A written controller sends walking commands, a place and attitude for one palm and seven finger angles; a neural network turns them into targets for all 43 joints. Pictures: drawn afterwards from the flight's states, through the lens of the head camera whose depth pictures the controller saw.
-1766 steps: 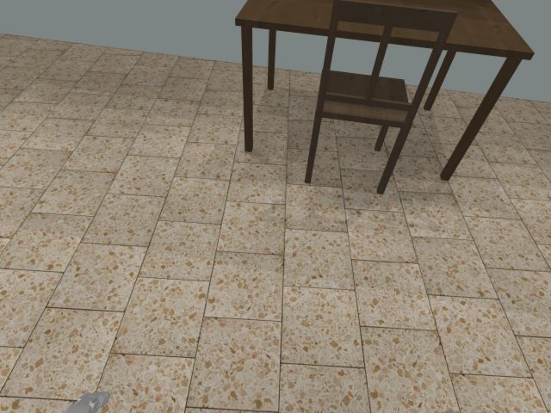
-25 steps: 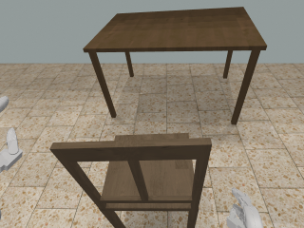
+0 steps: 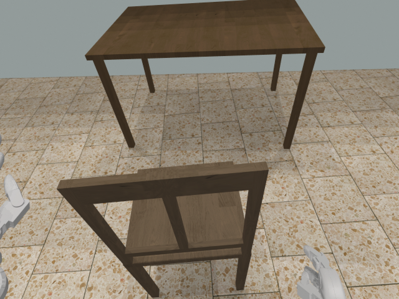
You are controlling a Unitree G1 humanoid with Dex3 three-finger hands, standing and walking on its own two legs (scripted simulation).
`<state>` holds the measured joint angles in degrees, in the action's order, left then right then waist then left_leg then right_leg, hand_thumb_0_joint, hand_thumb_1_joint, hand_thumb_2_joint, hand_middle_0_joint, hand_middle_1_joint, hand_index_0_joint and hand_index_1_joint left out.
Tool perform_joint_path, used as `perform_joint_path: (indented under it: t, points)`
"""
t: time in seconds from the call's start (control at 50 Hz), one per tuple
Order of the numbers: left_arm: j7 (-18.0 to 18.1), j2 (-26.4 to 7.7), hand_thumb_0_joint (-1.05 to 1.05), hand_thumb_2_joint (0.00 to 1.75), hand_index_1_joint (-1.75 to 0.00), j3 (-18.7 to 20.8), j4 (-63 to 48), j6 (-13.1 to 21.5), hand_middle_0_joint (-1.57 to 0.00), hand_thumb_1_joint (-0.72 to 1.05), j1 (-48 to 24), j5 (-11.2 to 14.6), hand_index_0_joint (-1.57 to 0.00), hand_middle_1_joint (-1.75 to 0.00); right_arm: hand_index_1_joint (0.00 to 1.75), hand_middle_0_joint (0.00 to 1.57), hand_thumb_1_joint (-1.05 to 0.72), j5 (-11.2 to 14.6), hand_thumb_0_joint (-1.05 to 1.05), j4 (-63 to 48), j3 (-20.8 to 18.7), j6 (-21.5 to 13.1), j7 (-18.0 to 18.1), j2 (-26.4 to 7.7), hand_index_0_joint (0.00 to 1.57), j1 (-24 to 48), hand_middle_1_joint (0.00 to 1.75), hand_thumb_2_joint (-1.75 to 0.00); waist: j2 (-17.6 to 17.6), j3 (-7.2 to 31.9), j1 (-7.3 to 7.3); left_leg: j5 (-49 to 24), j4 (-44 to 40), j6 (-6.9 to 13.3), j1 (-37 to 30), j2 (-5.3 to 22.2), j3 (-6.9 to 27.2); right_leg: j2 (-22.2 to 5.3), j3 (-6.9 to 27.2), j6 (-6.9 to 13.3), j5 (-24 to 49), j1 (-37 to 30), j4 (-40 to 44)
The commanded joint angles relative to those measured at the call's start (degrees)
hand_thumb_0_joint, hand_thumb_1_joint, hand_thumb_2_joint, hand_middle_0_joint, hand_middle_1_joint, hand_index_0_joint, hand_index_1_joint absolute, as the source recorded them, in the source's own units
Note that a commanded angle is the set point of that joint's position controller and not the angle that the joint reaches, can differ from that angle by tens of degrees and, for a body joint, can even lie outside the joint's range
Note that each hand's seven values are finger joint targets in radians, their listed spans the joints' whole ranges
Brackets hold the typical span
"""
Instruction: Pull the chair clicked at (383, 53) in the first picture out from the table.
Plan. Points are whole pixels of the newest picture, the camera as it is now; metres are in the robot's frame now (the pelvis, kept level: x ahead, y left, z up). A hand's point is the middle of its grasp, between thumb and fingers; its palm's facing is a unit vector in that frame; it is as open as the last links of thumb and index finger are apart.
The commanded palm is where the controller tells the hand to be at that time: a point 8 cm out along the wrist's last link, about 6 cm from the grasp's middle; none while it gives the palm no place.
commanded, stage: step back with the hand held close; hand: left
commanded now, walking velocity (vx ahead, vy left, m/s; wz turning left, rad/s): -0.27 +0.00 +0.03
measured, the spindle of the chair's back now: (177, 223) +0.32 +0.10 -0.10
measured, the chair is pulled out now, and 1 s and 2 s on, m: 0.73 0.73 0.73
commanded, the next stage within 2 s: stop stepping back and stand still in 1.52 s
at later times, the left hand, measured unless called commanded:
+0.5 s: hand (36, 229) +0.18 +0.26 +0.15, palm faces +0.46 -0.77 -0.43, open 7.4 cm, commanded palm +0.12 +0.30 +0.18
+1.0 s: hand (13, 274) +0.12 +0.25 +0.16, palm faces +0.48 -0.76 -0.44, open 7.4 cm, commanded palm +0.04 +0.29 +0.18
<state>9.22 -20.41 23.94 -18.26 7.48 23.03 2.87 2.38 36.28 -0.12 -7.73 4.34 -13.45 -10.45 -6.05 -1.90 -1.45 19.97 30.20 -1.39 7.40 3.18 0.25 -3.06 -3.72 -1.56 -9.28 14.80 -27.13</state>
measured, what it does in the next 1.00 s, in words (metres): shifts its weight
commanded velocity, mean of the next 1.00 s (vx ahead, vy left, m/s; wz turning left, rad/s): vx -0.32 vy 0.00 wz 0.02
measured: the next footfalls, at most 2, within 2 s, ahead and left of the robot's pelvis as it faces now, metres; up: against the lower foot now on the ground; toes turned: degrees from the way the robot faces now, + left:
right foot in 1.32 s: -0.14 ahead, -0.17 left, +0.00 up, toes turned -1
left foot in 1.60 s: -0.14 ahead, +0.08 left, +0.00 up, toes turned +2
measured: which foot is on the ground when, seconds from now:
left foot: down 0.00-1.00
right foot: down 0.00-1.00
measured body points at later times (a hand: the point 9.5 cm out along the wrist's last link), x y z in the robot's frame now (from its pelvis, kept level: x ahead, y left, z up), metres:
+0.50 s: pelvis -0.02 +0.00 -0.01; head -0.01 -0.01 +0.44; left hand +0.15 +0.30 +0.17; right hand +0.17 -0.23 -0.09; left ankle -0.04 +0.14 -0.73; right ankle +0.06 -0.14 -0.73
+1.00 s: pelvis -0.09 -0.01 -0.02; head -0.06 -0.01 +0.43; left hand +0.09 +0.29 +0.18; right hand +0.09 -0.24 -0.11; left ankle -0.05 +0.13 -0.73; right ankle +0.04 -0.14 -0.73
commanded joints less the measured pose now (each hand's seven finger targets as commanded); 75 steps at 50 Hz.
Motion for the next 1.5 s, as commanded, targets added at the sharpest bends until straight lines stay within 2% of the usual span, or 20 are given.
perform_joint_path:
  t: [0.0, 0.14, 0.26, 0.4, 0.48, 0.56, 0.62, 0.7, 0.74, 0.82, 0.94, 1.02, 1.08, 1.16, 1.24, 1.32, 1.36, 1.38, 1.42, 1.48]
  points:
    - [-0.24, -9.83, 0.0, 0.9, -0.3, 3.96, -13.14, 3.52, -0.2, 0.9, 4.49, -0.57, -0.2, -0.3, 0.3, 0.2, -0.9, -1.04, 0.0, -10.19, -2.52, -0.95, -0.14, -6.3, 0.2, 6.18, 0.3, -0.9, 7.69, 2.71, 0.39, -1.78, -7.99, 3.38, 8.53, 0.25, 1.04, -4.41, 5.57, 1.99, -8.8, -3.86, 7.62]
    - [2.11, -16.68, 0.0, 0.9, -0.3, 11.37, -30.96, 6.63, -0.2, 0.9, 9.57, -0.85, -0.2, -0.3, 0.3, 0.2, -0.9, -1.19, 0.0, -11.97, -3.01, -1.51, 0.7, -4.83, 0.2, 6.68, 0.3, -0.9, -2.75, 14.99, 0.08, -26.64, -6.82, 2.86, 8.84, 3.83, 3.54, -2.97, 1.97, 1.12, 19.4, -14.28, -4.89]
    - [1.97, -11.38, 0.0, 0.9, -0.3, 9.43, -20.45, 5.25, -0.2, 0.9, 13.11, 0.21, -0.2, -0.3, 0.3, 0.2, -0.9, -1.51, 0.0, -8.15, -4.47, -0.93, 0.93, -4.28, 0.2, 5.34, 0.3, -0.9, -4.74, 10.69, 1.2, -41.51, -5.26, 2.52, 4.64, 6.62, 2.72, -2.33, 0.93, 1.55, 9.56, -5.92, -7.61]
    - [1.43, -9.67, 0.0, 0.9, -0.3, 3.85, -17.77, 2.55, -0.2, 0.9, 5.39, -0.5, -0.2, -0.3, 0.3, 0.2, -0.9, -1.52, 0.0, -8.96, -4.39, 1.46, 0.74, -4.68, 0.2, 4.02, 0.3, -0.9, 8.92, 4.47, 1.9, -12.11, 2.02, 0.88, 12.06, 1.2, -0.28, -6.69, 8.09, 3.56, 19.58, -3.8, 1.43]
    - [2.42, -13.64, 0.0, 0.9, -0.3, 6.61, -21.18, 1.99, -0.2, 0.9, 4.37, -0.59, -0.2, -0.3, 0.3, 0.2, -0.9, -1.61, 0.0, -10.14, -2.87, 3.06, 1.17, -3.66, 0.2, 4.61, 0.3, -0.9, 16.89, 6.07, 1.33, 2.64, 7.57, 1.87, 7.93, -2.18, -0.94, -11.58, 11.62, 5.4, -7.02, 4.83, 12.17]
    - [3.4, -17.82, 0.0, 0.9, -0.3, 11.27, -27.56, 3.66, -0.2, 0.9, 6.44, -0.53, -0.2, -0.3, 0.3, 0.2, -0.9, -1.67, 0.0, -11.47, -2.45, 2.85, 2.18, -5.26, 0.2, 6.93, 0.3, -0.9, 0.88, 7.05, 0.57, 4.12, -8.75, 3.78, 12.97, 2.83, 5.22, -4.22, 6.1, 1.54, -17.06, 1.18, 5.55]
    - [3.31, -14.56, 0.0, 0.9, -0.3, 10.37, -28.52, 4.89, -0.2, 0.9, 6.43, -1.0, -0.2, -0.3, 0.3, 0.2, -0.9, -1.15, 0.0, -12.65, -2.61, 1.07, 2.09, -4.93, 0.2, 5.95, 0.3, -0.9, -9.03, 7.24, 0.29, 7.07, -12.5, 5.51, 28.75, 7.15, 7.88, -0.16, 2.17, 0.27, -5.76, -11.94, -8.89]
    - [2.58, -13.48, 0.0, 0.9, -0.3, 8.34, -26.71, 4.93, -0.2, 0.9, 8.83, -0.32, -0.2, -0.3, 0.3, 0.2, -0.9, -1.54, 0.0, -11.03, -3.61, -0.31, 1.73, -5.67, 0.2, 4.53, 0.3, -0.9, -3.12, 9.35, 0.58, -9.39, -4.72, 3.41, 20.49, 4.59, 4.93, -1.97, 4.57, 0.69, 9.04, -7.58, -5.59]
    - [2.4, -11.47, 0.0, 0.9, -0.3, 7.73, -23.09, 5.32, -0.2, 0.9, 7.68, -0.86, -0.2, -0.3, 0.3, 0.2, -0.9, -1.73, 0.0, -10.18, -3.62, -0.92, 1.61, -5.97, 0.2, 4.44, 0.3, -0.9, -7.29, 4.67, 0.67, 1.1, -9.27, 4.35, 29.58, 7.08, 6.65, -0.41, 3.17, 0.56, 0.67, -9.0, -10.12]
    - [2.06, -11.24, 0.0, 0.9, -0.3, 6.84, -21.7, 5.68, -0.2, 0.9, 4.02, -1.12, -0.2, -0.3, 0.3, 0.2, -0.9, -1.6, 0.0, -9.4, -3.91, -1.36, 1.22, -5.88, 0.2, 3.32, 0.3, -0.9, 0.27, 3.72, 0.74, 5.17, -5.4, 4.15, 30.68, 5.57, 5.67, -1.12, 5.88, 1.19, -1.85, -6.3, -8.24]
    - [2.92, -16.05, 0.0, 0.9, -0.3, 8.06, -24.17, 5.58, -0.2, 0.9, 0.44, -1.32, -0.2, -0.3, 0.3, 0.2, -0.9, -2.88, 0.0, -7.87, -3.15, -0.59, 0.42, -4.57, 0.2, 3.96, 0.3, -0.9, 18.01, 7.4, 0.94, 7.63, 17.53, 1.32, 12.82, -3.54, -0.57, -13.57, 17.67, 6.66, -28.26, 12.6, 17.12]
    - [2.99, -16.59, 0.0, 0.9, -0.3, 10.85, -26.04, 6.39, -0.2, 0.9, 7.17, -0.89, -0.2, -0.3, 0.3, 0.2, -0.9, -2.54, 0.0, -8.47, -2.54, 1.08, 0.65, -4.6, 0.2, 4.86, 0.3, -0.9, 10.01, 10.08, 1.39, 6.39, -0.96, 2.71, 11.19, -0.78, 3.35, -7.64, 8.5, 3.41, -20.52, 8.05, 8.62]
    - [2.94, -14.76, 0.0, 0.9, -0.3, 11.99, -26.27, 7.86, -0.2, 0.9, 10.2, -1.23, -0.2, -0.3, 0.3, 0.2, -0.9, -2.07, 0.0, -9.44, -3.49, -0.32, 1.22, -4.78, 0.2, 5.83, 0.3, -0.9, -11.58, 8.97, 1.98, 6.39, -17.0, 9.2, 28.33, 14.79, 18.11, 3.08, 1.82, 0.09, -13.14, -2.83, -22.96]
    - [1.8, -13.3, 0.0, 0.9, -0.3, 9.98, -25.85, 8.05, -0.2, 0.9, 10.25, 0.38, -0.2, -0.3, 0.3, 0.2, -0.9, -2.08, 0.0, -6.98, -5.72, -2.61, 0.69, -5.53, 0.2, 3.62, 0.3, -0.9, -7.19, 8.47, 1.68, -25.07, -7.73, 8.94, 15.21, 13.42, 9.99, 1.94, 3.88, 0.54, -16.75, 5.94, -22.57]
    - [0.51, -12.4, 0.0, 0.9, -0.3, 7.42, -24.61, 9.26, -0.2, 0.9, 9.0, 0.6, -0.2, -0.3, 0.3, 0.2, -0.9, -3.28, 0.0, -4.09, -4.91, -5.23, -0.53, -6.08, 0.2, 2.94, 0.3, -0.9, -9.33, 10.42, 1.03, -41.33, -3.64, 7.94, 0.36, 12.67, 12.3, 0.89, 4.66, 1.43, -9.97, 6.38, -3.63]
    - [-0.71, -14.76, 0.0, 0.9, -0.3, 8.39, -24.97, 11.12, -0.2, 0.9, 4.67, 0.03, -0.2, -0.3, 0.3, 0.2, -0.9, -3.3, 0.0, -4.11, -3.8, -5.64, -0.63, -6.03, 0.2, 5.21, 0.3, -0.9, -3.72, 11.16, -0.14, -30.08, 2.13, 4.56, 1.98, 8.85, 8.54, 0.79, 1.94, 0.72, 5.96, -1.96, 10.66]
    - [-1.26, -17.43, 0.0, 0.9, -0.3, 8.8, -27.45, 11.42, -0.2, 0.9, 5.33, -0.01, -0.2, -0.3, 0.3, 0.2, -0.9, -2.08, 0.0, -5.78, -4.91, -4.14, -0.91, -5.66, 0.2, 4.02, 0.3, -0.9, 15.69, 16.69, 0.3, -21.02, 12.33, 0.42, 6.0, 0.36, -0.76, -5.85, 6.62, 3.95, 30.81, -6.83, 6.99]
    - [-1.33, -17.23, 0.0, 0.9, -0.3, 9.63, -25.19, 11.27, -0.2, 0.9, 8.47, 0.6, -0.2, -0.3, 0.3, 0.2, -0.9, -1.39, 0.0, -7.76, -5.62, -3.78, -0.62, -5.68, 0.2, 5.28, 0.3, -0.9, 23.25, 15.18, 0.51, -0.59, 20.27, -0.45, 14.25, -5.08, -1.76, -13.45, 13.63, 8.43, 40.37, -7.19, 6.0]
    - [-0.9, -16.83, 0.0, 0.9, -0.3, 12.1, -20.88, 10.44, -0.2, 0.9, 14.41, 0.86, -0.2, -0.3, 0.3, 0.2, -0.9, -0.94, 0.0, -8.72, -4.78, -2.46, -0.09, -3.6, 0.2, 7.65, 0.3, -0.9, 16.6, 11.91, -0.26, 8.64, 28.92, 0.21, 22.38, -2.87, 3.96, -18.11, 14.39, 12.16, 38.51, -7.2, 5.16]
    - [-0.08, -13.49, 0.0, 0.9, -0.3, 11.31, -17.48, 9.62, -0.2, 0.9, 16.04, 0.03, -0.2, -0.3, 0.3, 0.2, -0.9, -1.77, 0.0, -8.38, -1.69, 0.02, 0.82, -0.58, 0.2, 9.79, 0.3, -0.9, 12.35, 10.06, 1.31, 4.7, 10.08, -0.09, 20.44, -1.95, 1.96, -11.28, 7.62, 7.91, 36.42, -9.16, 1.16]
